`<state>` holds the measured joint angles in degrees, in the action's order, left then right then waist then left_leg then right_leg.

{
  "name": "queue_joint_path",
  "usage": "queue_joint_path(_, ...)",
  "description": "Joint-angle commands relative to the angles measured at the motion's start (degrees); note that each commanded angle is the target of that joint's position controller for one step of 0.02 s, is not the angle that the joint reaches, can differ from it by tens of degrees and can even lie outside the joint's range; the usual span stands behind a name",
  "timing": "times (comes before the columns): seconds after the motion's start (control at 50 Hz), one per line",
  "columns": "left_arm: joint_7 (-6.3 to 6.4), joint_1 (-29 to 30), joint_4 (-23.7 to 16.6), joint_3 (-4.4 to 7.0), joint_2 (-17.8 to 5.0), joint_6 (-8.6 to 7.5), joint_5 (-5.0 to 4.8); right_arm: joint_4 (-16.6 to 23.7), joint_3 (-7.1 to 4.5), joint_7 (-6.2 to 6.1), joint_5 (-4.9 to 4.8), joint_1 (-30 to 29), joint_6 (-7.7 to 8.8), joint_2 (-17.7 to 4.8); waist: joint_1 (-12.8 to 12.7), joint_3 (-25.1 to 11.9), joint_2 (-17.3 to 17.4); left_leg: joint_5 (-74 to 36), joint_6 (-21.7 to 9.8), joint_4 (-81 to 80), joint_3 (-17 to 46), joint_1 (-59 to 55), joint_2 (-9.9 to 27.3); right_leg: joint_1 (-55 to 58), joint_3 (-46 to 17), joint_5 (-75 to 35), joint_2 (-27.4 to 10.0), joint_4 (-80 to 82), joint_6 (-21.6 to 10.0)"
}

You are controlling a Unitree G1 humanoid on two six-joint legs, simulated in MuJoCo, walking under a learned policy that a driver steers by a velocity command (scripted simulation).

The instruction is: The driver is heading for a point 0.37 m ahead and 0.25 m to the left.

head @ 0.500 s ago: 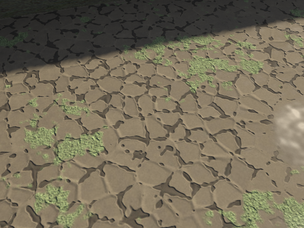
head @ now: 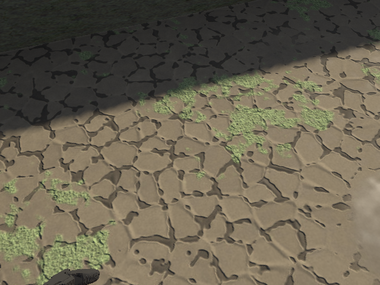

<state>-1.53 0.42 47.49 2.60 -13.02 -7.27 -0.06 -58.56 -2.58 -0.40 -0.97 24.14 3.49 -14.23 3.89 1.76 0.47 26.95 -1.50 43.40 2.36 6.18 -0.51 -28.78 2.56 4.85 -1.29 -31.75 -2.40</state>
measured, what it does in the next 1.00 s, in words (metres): walks ahead, turning left: left foot, then right foot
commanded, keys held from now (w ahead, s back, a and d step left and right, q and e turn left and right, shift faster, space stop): w+q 0.46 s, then no key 0.54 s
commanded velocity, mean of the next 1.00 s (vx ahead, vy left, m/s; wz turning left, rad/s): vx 0.34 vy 0.00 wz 0.34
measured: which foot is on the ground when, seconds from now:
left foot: up 0.00-0.46, down 0.48-1.00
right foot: down 0.00-0.50, up 0.52-0.94, down 0.96-1.00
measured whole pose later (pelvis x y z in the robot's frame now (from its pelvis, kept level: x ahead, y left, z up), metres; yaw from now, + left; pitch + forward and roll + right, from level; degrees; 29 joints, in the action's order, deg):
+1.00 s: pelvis +0.43 +0.11 +0.01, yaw +21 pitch +1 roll +1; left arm 0.9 -7.3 51.9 3.1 -13.7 -2.4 0.9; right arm -50.7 -2.5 -0.6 0.9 9.1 1.9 -13.4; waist 0.0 0.3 -0.9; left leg 18.0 -3.0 27.2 -1.1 10.6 -4.3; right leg -21.1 -0.4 7.5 -3.0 -28.5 1.0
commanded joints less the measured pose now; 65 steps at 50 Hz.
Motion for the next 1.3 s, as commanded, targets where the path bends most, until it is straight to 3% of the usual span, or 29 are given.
queue_joint_path(0.02,1.08,-20.7,2.4,2.92,-10.2,0.52,0.07,5.8,-1.32,0.16,-2.13,-0.9,2.66,-7.5,-10.4,-17.2,-10.8,2.2,-1.0,33.9,5.4,37.9,1.8,46.5,-33.7,9.0,-22.3,13.0,-11.7)
queue_joint_path(0.06,0.95,-13.1,1.6,1.89,-6.7,0.38,0.29,7.0,-1.79,-0.49,-1.42,-6.1,2.14,-6.5,-7.2,-7.2,-4.7,-6.4,-1.2,29.2,3.2,34.7,6.7,29.4,-20.0,3.6,-18.0,17.3,-8.6)
queue_joint_path(0.1,0.70,-10.2,2.0,1.55,-5.0,0.04,0.89,6.8,-2.19,-0.45,-1.21,-4.1,0.28,-4.0,-3.9,-3.8,-6.7,-10.0,-1.4,25.6,3.4,29.0,8.8,20.8,-12.1,1.9,-15.0,21.5,-7.4)
queue_joint_path(0.14,0.93,-10.2,2.8,2.04,-6.0,-0.25,0.87,7.8,-2.21,-0.38,-1.16,-4.5,-1.13,-2.3,-2.8,-1.7,-5.7,-12.2,-1.1,23.9,3.1,29.5,9.3,17.9,-7.1,-1.7,-14.8,23.8,-8.1)
queue_joint_path(0.24,2.41,-12.1,3.8,3.02,-8.7,0.13,1.03,11.5,-2.46,0.52,-0.29,-11.7,-1.37,-2.5,-3.5,0.5,-3.8,-25.4,-0.1,10.1,2.5,33.8,9.0,20.2,2.0,-6.2,-13.8,25.3,-7.5)
queue_joint_path(0.34,3.14,-16.2,4.5,3.84,-11.1,1.34,-0.06,15.7,-1.63,2.55,-0.12,-22.1,-1.09,-1.8,-7.0,3.4,-2.4,-28.2,-1.0,-2.1,-2.7,34.0,7.8,26.5,7.2,-6.5,-15.2,24.2,-6.4)
queue_joint_path(0.38,3.08,-17.5,4.9,4.24,-11.8,2.15,-0.69,17.4,-1.68,3.20,-0.23,-24.2,-1.22,-2.4,-7.3,4.0,-2.8,-24.3,-2.2,-4.3,-4.0,34.6,7.1,30.9,8.2,-9.4,-16.5,21.9,-5.7)
queue_joint_path(0.42,3.10,-16.7,4.5,4.69,-13.2,2.93,-1.17,18.6,-2.27,3.68,-0.29,-23.7,-1.36,-3.8,-5.7,2.5,-4.2,-18.6,-4.1,-5.5,-6.7,30.7,4.6,33.5,9.7,-22.7,-17.1,16.5,-4.5)
queue_joint_path(0.46,3.22,-14.9,3.8,5.01,-14.6,3.89,-1.61,17.3,-4.16,3.64,-0.60,-14.7,-1.50,-7.1,0.1,-3.4,-5.2,-15.4,-6.8,-7.3,-10.4,17.4,-0.7,32.8,11.9,-40.3,-15.6,2.0,-2.8)
queue_joint_path(0.48,3.26,-15.1,3.6,4.51,-13.7,4.14,-1.43,14.7,-6.23,2.91,-0.46,-5.4,-1.54,-10.7,4.6,-8.1,-3.2,-20.3,-8.8,-11.6,-9.5,2.7,-3.2,26.5,12.9,-38.4,-12.7,-11.8,-0.4)
queue_joint_path(0.5,3.05,-16.7,1.7,2.89,-8.9,3.54,1.09,13.6,-7.66,1.45,-0.03,-0.2,-1.80,-16.9,3.8,-12.8,9.3,-33.3,-12.4,-11.6,8.9,-13.6,9.2,9.3,12.5,-3.4,-8.4,-31.7,3.0)
queue_joint_path(0.52,2.32,-21.3,-0.3,1.23,-4.7,1.57,0.63,16.2,-7.24,1.64,0.94,-4.0,-1.14,-19.7,-1.8,-22.8,16.6,-35.0,-24.7,-20.7,40.2,-26.5,22.8,-8.1,1.7,32.6,3.1,-49.6,6.0)
queue_joint_path(0.54,1.84,-15.2,0.0,2.35,-10.0,0.23,-1.93,16.6,-5.49,2.21,1.22,-3.1,-0.68,-14.2,2.1,-23.3,5.4,-43.6,-21.6,-23.0,35.2,-25.0,22.0,-11.0,-6.3,30.3,0.2,-51.8,4.9)
queue_joint_path(0.56,1.80,-13.4,-0.2,2.35,-9.8,0.03,-2.94,15.7,-4.72,2.29,1.15,-5.1,-0.19,-11.4,0.9,-16.7,4.4,-50.4,-19.4,-21.3,24.4,-19.1,20.3,-12.9,-5.2,26.2,-2.1,-49.2,3.9)
queue_joint_path(0.58,2.46,-13.1,0.8,2.30,-9.2,0.32,-1.76,16.1,-4.13,2.30,0.43,-9.1,0.15,-9.3,-1.2,-11.5,-0.2,-52.3,-16.4,-21.0,17.2,-10.5,17.3,-11.0,-5.0,22.1,-5.1,-44.3,3.7)
queue_joint_path(0.6,2.95,-12.4,1.1,2.82,-9.9,0.97,-0.60,16.5,-3.57,2.04,0.31,-12.4,0.16,-7.3,-2.7,-9.1,0.2,-52.2,-15.0,-22.4,13.2,-3.9,15.3,-8.0,-5.0,20.1,-6.4,-40.6,3.6)
queue_joint_path(0.64,3.25,-14.3,1.4,3.08,-9.3,2.96,-0.39,16.7,-3.38,1.79,1.50,-14.5,0.42,-7.4,-5.4,-8.6,1.6,-56.4,-14.3,-25.0,9.6,3.5,13.7,-1.5,-5.2,17.3,-6.7,-37.7,3.6)
queue_joint_path(0.7,3.73,-14.5,1.5,2.74,-7.3,4.32,0.19,15.4,-3.36,1.00,1.63,-14.4,0.95,-8.1,-6.5,-8.5,2.0,-62.1,-13.9,-26.2,4.7,4.8,12.2,-1.3,-4.7,11.7,-5.7,-30.2,4.6)
queue_joint_path(0.78,3.35,-9.7,0.7,1.97,-5.9,4.69,0.19,13.9,-2.78,-0.17,1.43,-14.8,-0.17,-7.4,-5.1,-8.3,3.8,-57.8,-11.1,-26.3,0.7,3.3,9.9,0.4,-4.3,2.2,-5.1,-15.3,5.2)
queue_joint_path(0.86,2.83,-6.5,0.5,1.91,-6.6,4.87,-0.12,11.7,-2.21,-0.24,1.86,-13.6,-0.91,-7.1,-3.4,-7.3,4.8,-52.0,-10.6,-25.5,1.7,1.8,10.7,4.0,-3.9,0.2,-3.6,-6.4,5.1)
queue_joint_path(0.92,2.41,-7.0,0.8,2.00,-6.9,4.54,0.39,10.5,-1.58,-0.23,1.31,-14.6,-1.43,-6.2,-4.6,-6.0,4.8,-46.9,-9.6,-21.5,3.7,1.6,11.0,7.8,-3.3,1.5,-2.5,1.1,3.1)
queue_joint_path(0.94,2.23,-8.5,1.4,2.00,-7.1,4.18,0.89,10.0,-1.30,-0.29,0.87,-14.2,-1.55,-5.7,-5.8,-6.0,3.5,-42.6,-7.4,-19.5,3.5,2.6,9.4,12.4,-3.5,-7.1,-2.4,7.6,1.9)
queue_joint_path(0.96,2.42,-9.6,1.9,2.51,-9.7,3.89,1.40,9.8,-1.01,-0.35,1.49,-12.0,-1.27,-4.8,-4.8,-7.7,0.2,-35.5,-4.7,-16.9,2.7,4.1,6.2,18.5,-7.1,-23.7,-5.8,8.0,0.6)
queue_joint_path(0.98,2.68,-8.6,1.8,2.91,-12.6,3.96,1.54,8.7,-1.23,-0.25,2.37,-5.9,-0.91,-4.7,-0.2,-9.4,-5.3,-23.5,-2.4,-15.8,1.1,8.4,2.2,24.6,-10.1,-33.5,-9.7,4.1,-2.9)
queue_joint_path(1.0,2.63,-7.8,2.4,2.23,-8.9,4.52,1.23,7.7,-0.91,-0.54,2.27,-5.1,-1.15,-3.5,-0.5,-10.6,-8.9,-14.7,-0.7,-16.1,-0.1,8.7,1.0,24.4,-11.4,-28.7,-10.9,3.8,-6.0)
queue_joint_path(1.02,2.35,-6.4,2.5,1.87,-6.9,5.02,0.58,7.9,-0.89,-0.63,1.97,-8.0,-1.70,-4.2,-1.5,-9.0,-8.5,-12.6,-0.2,-17.2,-0.4,8.0,0.8,21.9,-11.1,-20.7,-9.6,4.9,-5.5)
queue_joint_path(1.06,1.97,-4.7,2.4,1.80,-6.7,5.34,0.38,7.8,-1.26,-1.07,1.17,-11.6,-3.25,-5.6,-2.8,-6.3,-5.5,-15.8,-1.1,-18.0,0.1,7.4,1.2,18.2,-8.6,-12.1,-6.5,5.1,-2.7)
queue_joint_path(1.1,1.85,-5.5,3.7,1.91,-7.3,4.92,0.40,7.4,-1.35,-1.11,1.25,-11.8,-4.21,-5.7,-3.0,-5.9,-4.5,-18.5,-1.8,-18.5,0.7,6.6,2.0,18.0,-7.1,-11.3,-5.1,4.7,-1.5)
queue_joint_path(1.3,2.81,-4.0,7.2,1.71,-6.6,5.95,0.05,2.9,-1.24,-1.28,1.14,-10.7,-3.76,-4.6,-3.6,-4.7,-0.6,-22.0,-0.9,-18.9,0.4,6.2,2.6,20.6,-5.5,-11.7,-3.4,3.1,-1.8)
